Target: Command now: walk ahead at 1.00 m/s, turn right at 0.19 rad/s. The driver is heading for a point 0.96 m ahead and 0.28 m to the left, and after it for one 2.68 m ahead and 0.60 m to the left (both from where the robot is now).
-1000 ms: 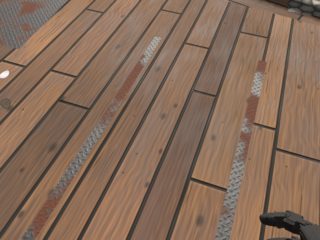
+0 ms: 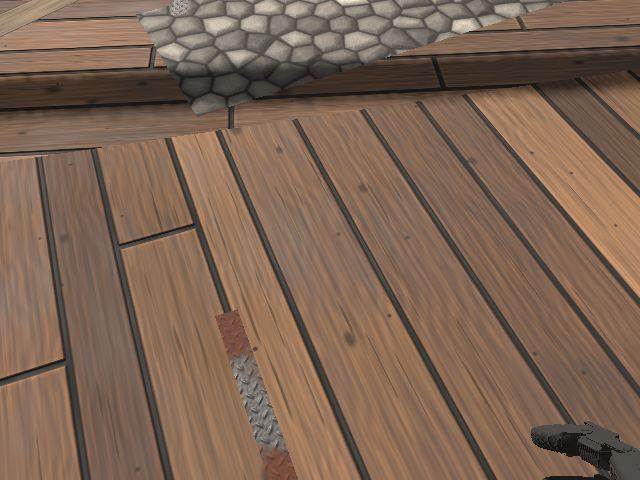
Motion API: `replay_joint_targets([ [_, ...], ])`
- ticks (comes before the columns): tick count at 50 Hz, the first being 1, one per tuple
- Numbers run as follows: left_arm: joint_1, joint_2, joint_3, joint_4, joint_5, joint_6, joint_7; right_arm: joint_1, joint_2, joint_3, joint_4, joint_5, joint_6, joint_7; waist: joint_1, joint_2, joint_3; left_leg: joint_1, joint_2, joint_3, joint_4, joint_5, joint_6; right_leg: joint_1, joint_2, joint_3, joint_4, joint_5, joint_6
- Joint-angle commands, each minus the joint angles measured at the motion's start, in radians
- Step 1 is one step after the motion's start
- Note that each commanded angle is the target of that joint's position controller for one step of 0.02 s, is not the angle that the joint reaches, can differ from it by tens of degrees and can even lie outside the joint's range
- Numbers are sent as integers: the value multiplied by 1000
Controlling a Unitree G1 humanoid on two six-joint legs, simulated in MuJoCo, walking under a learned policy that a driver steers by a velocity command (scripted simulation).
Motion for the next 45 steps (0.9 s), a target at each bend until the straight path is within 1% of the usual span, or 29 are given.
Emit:
replay_joint_targets([
  [1, -110, 172, 37, -56, 41, 7, 19, 536, -236, -100, 89, -5, 1, -46, -345, -59, -270, 740, 11, -46, 86, -278, 51, -369, -189, -14, 711, 1079, -15],
  [2, 29, -7, -4, -104, -7, -2, 6, 569, -344, -128, 99, -52, -5, -49, -227, 281, -387, 1000, 315, -576, -11, -591, 172, -741, -18, -64, 1174, 236, 33],
  [3, 17, 36, -11, -104, -13, -17, 3, 519, -279, -121, 101, -29, -2, -24, -220, 298, -422, 1005, 341, -956, -242, -707, 203, -903, 26, 13, 1262, -2, 16],
  [4, -98, 72, -6, -120, -12, -12, 8, 388, -208, -111, 93, -23, -7, -17, -188, 153, -208, 846, 310, -766, -255, -694, 189, -984, -68, 6, 1247, 105, 6],
  [5, -170, 83, -11, -131, 0, -10, 0, 351, -147, -99, 101, -15, -12, -10, -177, 15, -135, 701, 273, -619, -257, -581, 175, -952, -110, -8, 1183, 163, 7],
  [6, -208, 69, -15, -143, 9, -3, -11, 343, -118, -89, 120, -20, -17, -10, -152, -12, -80, 592, 227, -514, -275, -500, 147, -923, -134, -9, 1125, 163, 9],
  [8, -198, 25, -31, -158, 28, 24, -33, 360, -77, -69, 165, -12, -29, -14, -90, 36, -23, 446, 172, -397, -332, -462, 119, -877, -165, -3, 1049, 156, 28],
  [10, -258, 11, -42, -190, 39, 37, -42, 388, -94, -71, 195, 11, -45, -12, -71, 54, 43, 392, 148, -342, -403, -416, 129, -939, -208, -44, 964, 176, 53],
  [12, -394, 20, -54, -253, 45, 31, -46, 418, -107, -74, 205, 20, -53, -6, -88, 39, 100, 352, 114, -291, -471, -305, 157, -988, -236, -109, 801, 289, 89],
  [14, -490, 8, -69, -286, 34, 17, -57, 423, -114, -80, 205, 26, -57, -5, -103, 23, 118, 300, 62, -215, -488, -138, 146, -889, -223, -139, 571, 444, 114],
  [16, -545, -6, -78, -297, 20, 10, -67, 448, -154, -92, 212, 40, -64, -8, -121, 27, 99, 279, 64, -196, -522, 41, 135, -723, -183, -179, 427, 568, 115],
  [19, -585, 29, -67, -306, 18, 11, -46, 483, -180, -98, 229, 41, -57, -11, -138, 35, 62, 474, 92, -208, -450, 287, 119, -686, -148, -180, 333, 569, 99],
  [21, -489, 75, -45, -282, 25, 4, -24, 494, -213, -104, 240, 29, -48, -20, -92, 73, -47, 591, 96, -208, -236, 598, 89, -552, -94, -176, 298, 414, 79],
  [22, -334, 108, -27, -237, 23, -1, -9, 482, -239, -110, 242, 18, -39, -23, -18, 87, -142, 577, 83, -203, -31, 642, 74, -383, -75, -173, 297, 322, 68],
  [23, -144, 150, -6, -190, 28, -5, 10, 439, -234, -112, 228, 16, -36, -23, 80, 76, -232, 423, 43, -195, 229, 484, 60, -139, -152, -121, 314, 279, 58],
  [24, 56, 228, 22, -168, 55, -6, 32, 437, -122, -89, 189, 8, -41, -23, 120, -72, -400, 252, -19, -153, 583, 36, 71, 82, -415, 145, 320, -73, 51],
  [25, -21, 274, 34, -183, 66, 3, 24, 535, -24, -66, 128, 72, -40, -18, -1, -371, -538, -46, -122, -132, 879, -469, 47, 239, -624, 694, 91, -329, -48],
  [26, -112, 181, 31, -196, 52, 11, 18, 438, -110, -77, 145, 51, -24, -28, 3, -200, -377, -168, -43, -131, 926, -384, 61, 119, -565, 631, 40, -375, -41],
  [27, -169, 93, 11, -192, 43, 6, 16, 350, -119, -81, 142, 36, -16, -21, -1, -95, -216, -192, -1, -119, 873, -301, 55, -24, -517, 427, 55, -212, -26],
  [28, -178, 60, 6, -169, 46, 2, 12, 317, -102, -79, 140, 30, -7, -12, -22, -32, -130, -160, 28, -114, 831, -278, 46, -148, -483, 294, 33, -13, -17],
  [30, -156, 34, 0, -124, 32, -12, 14, 301, -59, -74, 123, 1, 26, 10, -73, -73, -59, -114, 68, -110, 793, -282, 26, -291, -440, 112, -6, 140, 6],
  [32, -139, -5, -7, -82, 3, -28, 6, 229, -30, -68, 86, -4, 57, 25, -94, -67, -4, -160, 96, -95, 770, -260, 19, -326, -401, -35, -51, 246, 43],
  [33, -142, 15, -4, -79, 0, -36, 2, 201, -23, -62, 55, -6, 64, 34, -109, -98, 5, -181, 104, -82, 751, -221, 14, -339, -422, -82, -66, 315, 38],
  [35, -168, 10, -3, -68, 3, -47, -1, 112, -29, -53, 8, -6, 65, 48, -129, -91, 52, -184, 104, -53, 654, -101, 13, -386, -374, -223, -101, 423, 55],
  [39, -151, 74, 10, -51, 5, -52, 10, -23, -53, -41, -38, 0, 59, 75, -125, -19, 109, -30, 37, 92, 312, 72, 64, -378, -316, -414, -154, 673, 86],
  [40, -136, 93, 12, -53, 6, -50, 14, -11, -60, -43, -22, 11, 59, 75, -125, -21, 71, 35, -13, 132, 291, 85, 80, -325, -304, -444, -112, 929, 100],
  [42, -98, 164, 28, -56, 3, -28, 25, 40, -92, -50, -13, 4, 54, 65, -174, -72, 38, 95, -76, 177, 248, -23, 115, -199, -351, -446, 65, 1374, 113],
  [44, -149, 214, 46, -83, 15, 17, 33, 313, -163, -86, 63, 7, 49, 42, -319, -107, -114, 391, -135, 154, 247, -138, 156, -213, -387, -417, 431, 1483, 91],
  [45, -170, 214, 47, -100, 21, 32, 30, 520, -211, -117, 135, 5, 46, 22, -392, -65, -208, 655, -162, 89, 190, -197, 182, -342, -378, -395, 750, 1331, 86],
])
Keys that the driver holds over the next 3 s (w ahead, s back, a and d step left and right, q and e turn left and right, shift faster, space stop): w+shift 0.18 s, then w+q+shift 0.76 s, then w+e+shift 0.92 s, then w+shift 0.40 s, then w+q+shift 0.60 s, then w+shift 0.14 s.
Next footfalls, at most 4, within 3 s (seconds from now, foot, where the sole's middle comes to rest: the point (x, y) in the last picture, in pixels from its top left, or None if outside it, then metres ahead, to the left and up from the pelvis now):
0.02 left None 0.23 0.12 -0.75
0.46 right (396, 389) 0.65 -0.08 -0.75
0.92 left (271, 253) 0.99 0.25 -0.75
1.38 right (243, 134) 1.42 0.40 -0.75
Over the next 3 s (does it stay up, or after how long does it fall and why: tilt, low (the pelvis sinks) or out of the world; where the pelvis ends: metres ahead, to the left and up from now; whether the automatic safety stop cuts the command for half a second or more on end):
stays up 2.74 0.50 0.02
